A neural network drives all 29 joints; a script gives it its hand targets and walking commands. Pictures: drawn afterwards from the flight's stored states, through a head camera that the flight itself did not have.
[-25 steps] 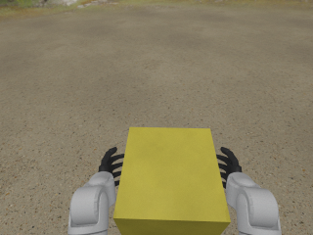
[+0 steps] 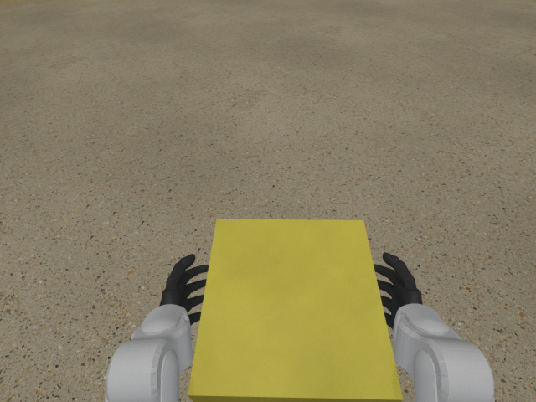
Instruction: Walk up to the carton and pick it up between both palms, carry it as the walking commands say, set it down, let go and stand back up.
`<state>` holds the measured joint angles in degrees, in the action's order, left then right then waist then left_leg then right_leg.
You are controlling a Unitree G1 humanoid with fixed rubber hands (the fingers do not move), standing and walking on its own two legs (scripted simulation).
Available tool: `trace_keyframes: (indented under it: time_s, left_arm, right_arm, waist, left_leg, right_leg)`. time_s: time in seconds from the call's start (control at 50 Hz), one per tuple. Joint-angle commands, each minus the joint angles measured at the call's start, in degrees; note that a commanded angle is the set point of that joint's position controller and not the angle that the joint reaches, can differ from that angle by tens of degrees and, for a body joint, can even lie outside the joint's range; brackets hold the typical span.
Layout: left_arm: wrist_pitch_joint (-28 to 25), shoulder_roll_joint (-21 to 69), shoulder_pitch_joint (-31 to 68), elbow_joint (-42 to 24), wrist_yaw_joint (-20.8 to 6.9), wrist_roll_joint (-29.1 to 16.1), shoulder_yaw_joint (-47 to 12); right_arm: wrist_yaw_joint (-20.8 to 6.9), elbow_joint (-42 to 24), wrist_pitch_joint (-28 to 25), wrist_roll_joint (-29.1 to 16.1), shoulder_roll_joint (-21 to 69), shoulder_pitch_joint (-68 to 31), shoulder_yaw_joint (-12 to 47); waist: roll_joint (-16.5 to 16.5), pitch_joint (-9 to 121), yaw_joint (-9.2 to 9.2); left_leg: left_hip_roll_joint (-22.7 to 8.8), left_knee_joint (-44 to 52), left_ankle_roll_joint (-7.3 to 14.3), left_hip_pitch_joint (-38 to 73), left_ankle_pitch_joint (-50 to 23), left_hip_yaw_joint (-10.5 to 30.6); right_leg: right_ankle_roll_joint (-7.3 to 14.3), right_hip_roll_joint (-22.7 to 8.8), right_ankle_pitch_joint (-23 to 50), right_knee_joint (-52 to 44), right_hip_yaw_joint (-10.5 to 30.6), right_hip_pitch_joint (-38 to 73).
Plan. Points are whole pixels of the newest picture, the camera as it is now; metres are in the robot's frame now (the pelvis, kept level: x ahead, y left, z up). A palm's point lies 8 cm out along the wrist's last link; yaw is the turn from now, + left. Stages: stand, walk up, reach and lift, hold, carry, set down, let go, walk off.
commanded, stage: carry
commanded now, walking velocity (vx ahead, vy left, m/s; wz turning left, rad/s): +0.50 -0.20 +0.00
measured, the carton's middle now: (288, 331) +0.25 +0.00 +0.03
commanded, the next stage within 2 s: none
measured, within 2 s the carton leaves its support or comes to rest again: neither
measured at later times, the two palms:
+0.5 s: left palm (250, 180) +0.51 +0.05 +0.09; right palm (399, 167) +0.53 -0.24 +0.10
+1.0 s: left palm (306, 112) +0.82 -0.08 +0.07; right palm (412, 106) +0.85 -0.37 +0.07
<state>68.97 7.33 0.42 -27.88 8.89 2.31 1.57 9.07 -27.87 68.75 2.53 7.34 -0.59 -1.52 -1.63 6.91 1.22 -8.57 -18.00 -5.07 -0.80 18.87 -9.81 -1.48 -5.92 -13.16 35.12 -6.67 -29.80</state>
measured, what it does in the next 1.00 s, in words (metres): walks ahead: right foot, then left foot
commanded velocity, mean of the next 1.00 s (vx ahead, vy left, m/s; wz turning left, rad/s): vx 0.50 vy -0.20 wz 0.00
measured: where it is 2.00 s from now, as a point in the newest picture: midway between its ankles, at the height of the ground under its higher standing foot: (356, 223)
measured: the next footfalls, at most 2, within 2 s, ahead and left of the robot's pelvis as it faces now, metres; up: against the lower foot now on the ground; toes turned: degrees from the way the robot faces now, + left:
right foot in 0.06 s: +0.20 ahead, -0.16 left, +0.00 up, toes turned -10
left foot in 0.50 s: +0.40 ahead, -0.02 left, +0.00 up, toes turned +16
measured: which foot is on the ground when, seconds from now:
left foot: down 0.00-0.10, up 0.12-0.48, down 0.50-0.92, up 0.94-1.00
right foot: up 0.00-0.04, down 0.06-0.50, up 0.52-0.88, down 0.90-1.00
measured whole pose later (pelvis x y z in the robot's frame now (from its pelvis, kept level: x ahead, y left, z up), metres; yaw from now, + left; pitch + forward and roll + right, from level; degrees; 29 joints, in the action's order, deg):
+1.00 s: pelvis +0.60 -0.24 -0.01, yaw +4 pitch +3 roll -1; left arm 68.7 7.4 -0.2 -28.8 9.1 2.3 -0.4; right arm 8.6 -31.3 70.2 2.8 7.3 0.3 -2.6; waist -1.9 4.2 -1.1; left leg -12.1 -57.0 -2.8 -14.1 27.3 -2.3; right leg 4.2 -3.4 -11.2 31.9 -14.5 -24.1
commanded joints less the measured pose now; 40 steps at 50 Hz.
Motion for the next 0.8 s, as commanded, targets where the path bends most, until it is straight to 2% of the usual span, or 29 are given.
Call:
trace_keyframes:
  time_s: [0.0, 0.04, 0.06, 0.08, 0.1, 0.12, 0.14, 0.16, 0.2, 0.28, 0.34, 0.4, 0.44, 0.46, 0.48, 0.5, 0.52, 0.54, 0.56, 0.58, 0.6, 0.62, 0.68, 0.72, 0.78]
  left_arm:
    - [-0.8, 44.0, 21.7, -5.1, -6.2, -13.9, -33.8]
    - [-0.3, 42.7, 20.7, -4.8, -6.0, -13.6, -33.1]
    - [0.0, 41.6, 19.6, -4.3, -6.0, -13.4, -32.5]
    - [0.0, 40.6, 19.3, -4.0, -6.0, -13.5, -32.0]
    - [0.0, 42.2, 19.1, -3.7, -6.0, -13.9, -31.5]
    - [-0.4, 44.8, 21.1, -4.6, -6.1, -14.4, -32.1]
    - [-1.1, 47.5, 22.5, -5.9, -6.7, -15.1, -33.0]
    - [-1.5, 49.5, 23.4, -6.6, -7.2, -15.9, -34.0]
    - [-2.1, 51.4, 23.7, -6.7, -7.7, -16.7, -35.1]
    - [-2.1, 49.3, 23.4, -7.3, -8.4, -17.7, -36.2]
    - [-1.4, 47.3, 24.0, -7.7, -8.5, -18.1, -36.3]
    - [-0.4, 45.0, 24.0, -7.3, -8.0, -17.1, -35.6]
    - [0.3, 43.3, 23.8, -6.9, -7.3, -16.0, -35.0]
    - [0.6, 42.2, 23.8, -6.6, -6.9, -15.4, -34.8]
    - [1.0, 40.9, 24.1, -6.2, -6.6, -14.7, -34.4]
    - [1.4, 39.9, 23.8, -6.2, -6.5, -14.2, -34.2]
    - [1.2, 40.1, 23.9, -6.3, -6.8, -14.2, -34.2]
    - [0.9, 42.2, 23.5, -5.3, -6.8, -14.0, -33.9]
    - [0.5, 45.0, 22.7, -4.3, -7.2, -14.7, -33.9]
    - [-0.2, 46.9, 22.2, -3.8, -7.4, -14.5, -33.5]
    - [-0.8, 48.3, 21.0, -3.4, -7.4, -14.0, -33.3]
    - [-1.4, 49.1, 20.4, -3.7, -7.4, -13.8, -33.3]
    - [-2.4, 49.3, 20.0, -6.4, -6.6, -14.0, -35.1]
    - [-2.3, 48.2, 19.3, -8.3, -6.2, -14.4, -36.1]
    - [-1.7, 45.4, 18.8, -10.0, -6.0, -14.9, -36.9]
  right_arm:
    - [-7.1, -5.9, -0.4, -15.1, 43.7, -21.8, 32.7]
    - [-7.0, -5.8, 0.2, -14.5, 43.1, -20.9, 32.5]
    - [-6.9, -5.5, 0.7, -14.2, 42.4, -21.2, 32.5]
    - [-6.9, -7.0, 1.0, -14.4, 41.8, -22.2, 33.0]
    - [-7.2, -7.7, 1.2, -14.8, 42.3, -23.0, 33.5]
    - [-7.5, -6.8, 1.2, -15.4, 44.7, -24.0, 33.8]
    - [-7.9, -6.3, 0.8, -16.0, 47.3, -24.9, 34.6]
    - [-8.1, -6.3, 0.3, -16.3, 49.1, -25.4, 35.1]
    - [-8.1, -5.6, -0.6, -15.6, 50.4, -23.7, 34.9]
    - [-7.2, -3.6, -1.3, -13.3, 49.2, -19.3, 33.1]
    - [-6.7, -4.3, -1.1, -12.6, 47.6, -18.8, 32.3]
    - [-6.5, -4.9, -0.2, -12.8, 45.8, -19.8, 31.9]
    - [-6.5, -4.6, 0.5, -13.1, 44.8, -20.1, 31.8]
    - [-6.4, -3.7, 0.7, -13.3, 44.6, -19.4, 31.6]
    - [-6.3, -2.3, 0.9, -13.2, 43.7, -17.8, 31.2]
    - [-6.1, -1.0, 1.0, -12.5, 42.2, -16.7, 30.5]
    - [-6.1, -0.6, 0.9, -13.0, 41.9, -18.4, 31.0]
    - [-6.7, -3.3, 0.6, -14.5, 43.7, -20.9, 31.9]
    - [-7.1, -4.5, 0.2, -15.1, 46.2, -22.9, 33.2]
    - [-7.7, -5.1, -0.2, -16.0, 48.0, -24.0, 34.4]
    - [-8.1, -5.7, -0.5, -16.5, 48.7, -23.8, 35.3]
    - [-8.5, -6.3, -0.8, -17.0, 49.1, -23.7, 35.8]
    - [-8.8, -8.0, -1.4, -17.6, 48.2, -22.2, 35.6]
    - [-8.7, -9.1, -1.5, -17.1, 46.8, -19.8, 34.8]
    - [-8.0, -9.8, -1.2, -15.6, 43.9, -16.7, 33.7]
  waist:
    - [-10.1, 4.8, -1.31]
    - [-6.5, 10.5, -2.22]
    - [-0.5, 13.3, -3.41]
    - [15.6, 13.5, -3.61]
    - [20.7, 12.2, -3.01]
    - [14.8, 11.7, -2.50]
    - [9.3, 10.9, -2.37]
    - [7.2, 9.8, -2.44]
    - [7.4, 9.1, -2.57]
    - [7.3, 7.9, -2.66]
    - [7.6, 6.4, -2.34]
    - [7.2, 4.8, -2.00]
    - [6.1, 6.1, -1.27]
    - [4.4, 8.7, -0.26]
    - [0.5, 11.8, 1.12]
    - [-10.4, 13.6, 2.07]
    - [-15.8, 9.3, 0.60]
    - [-7.1, 8.5, -0.15]
    - [-0.4, 8.0, -0.31]
    - [2.6, 6.4, -0.46]
    - [1.7, 4.5, -0.81]
    - [-0.6, 4.0, -0.79]
    - [-6.6, 3.4, -0.47]
    - [-8.6, 3.9, -0.38]
    - [-10.7, 3.5, -0.19]
  left_leg:
    - [-7.1, 1.6, 6.6, -4.7, -21.1, 1.5]
    - [-3.1, -12.2, 4.5, -8.3, -26.3, -1.5]
    - [-0.4, -24.1, 3.1, -14.0, -22.1, -2.6]
    - [5.6, -39.3, 1.6, -28.2, -3.2, -1.8]
    - [6.1, -48.4, 3.4, -37.7, 12.3, 2.8]
    - [2.2, -51.3, 4.5, -38.0, 12.2, 7.3]
    - [-0.1, -51.0, 4.2, -37.0, 8.2, 8.6]
    - [-2.0, -48.0, 3.8, -36.7, 4.2, 9.1]
    - [-1.5, -40.0, 3.6, -33.9, 1.4, 7.1]
    - [1.5, -26.6, 3.7, -31.2, -2.1, 3.2]
    - [3.9, -20.1, 4.0, -26.2, -8.6, 0.3]
    - [5.2, -15.6, 4.7, -22.9, -10.0, -2.1]
    - [6.6, -10.6, 5.8, -15.9, -10.1, -4.0]
    - [7.0, -6.2, 6.9, -6.7, -11.4, -5.1]
    - [2.9, -5.2, 9.1, 5.6, -7.2, 1.1]
    - [-12.2, 2.1, 16.3, 12.5, 9.5, 26.4]
    - [-20.8, 10.7, 21.9, 15.2, 6.2, 46.8]
    - [-21.6, 9.4, 20.9, 11.7, 1.5, 40.8]
    - [-20.4, 9.0, 18.6, 7.9, -4.2, 34.2]
    - [-18.0, 9.0, 15.7, 4.7, -5.8, 26.2]
    - [-15.7, 9.1, 13.2, 2.5, -7.3, 20.1]
    - [-13.9, 9.2, 11.9, 0.9, -9.8, 14.9]
    - [-10.5, 9.2, 10.5, 0.1, -16.0, 7.8]
    - [-8.3, 7.8, 9.4, 0.8, -19.7, 3.2]
    - [-8.3, 7.4, 8.1, 2.4, -21.1, -0.3]
  right_leg:
    - [1.1, 4.8, 6.5, -6.0, -7.4, 12.1]
    - [2.6, 7.8, 2.8, -7.8, -10.8, 26.1]
    - [3.6, 3.9, -2.3, -10.7, -4.6, 33.3]
    - [8.5, -9.7, -11.7, -20.5, 19.6, 38.6]
    - [11.8, -15.2, -10.7, -24.4, 28.3, 39.1]
    - [12.3, -15.2, -4.2, -22.4, 25.0, 36.1]
    - [12.3, -14.2, -0.7, -22.1, 21.0, 33.0]
    - [11.5, -13.0, -0.8, -23.5, 17.3, 31.0]
    - [10.9, -11.0, 1.0, -25.5, 11.1, 28.9]
    - [12.4, -10.0, 6.4, -27.4, 5.9, 29.0]
    - [11.1, -7.5, 10.4, -27.4, 1.0, 27.2]
    - [10.0, -6.2, 15.4, -25.4, -0.8, 27.6]
    - [8.7, -5.1, 23.1, -19.3, -2.9, 27.1]
    - [7.3, -3.5, 26.6, -12.2, -5.3, 24.1]
    - [5.6, -1.9, 27.0, -0.9, -6.3, 16.0]
    - [2.9, 2.6, 16.6, 17.1, -5.7, 2.8]
    - [2.0, 8.6, -11.8, 28.9, 1.6, -13.2]
    - [2.4, 1.9, -11.4, 35.9, 9.2, -13.9]
    - [1.8, -0.4, -7.0, 35.4, 11.0, -11.7]
    - [1.1, -2.7, -3.6, 31.1, 11.4, -10.1]
    - [0.5, -3.5, -3.7, 24.6, 9.9, -8.9]
    - [0.3, -2.3, -4.7, 19.8, 6.8, -7.0]
    - [-0.2, 0.1, 0.1, 8.7, 1.0, -4.4]
    - [-0.5, 1.2, 4.0, 2.3, -1.6, -2.4]
    - [0.0, 1.6, 8.7, -3.1, -4.2, 0.1]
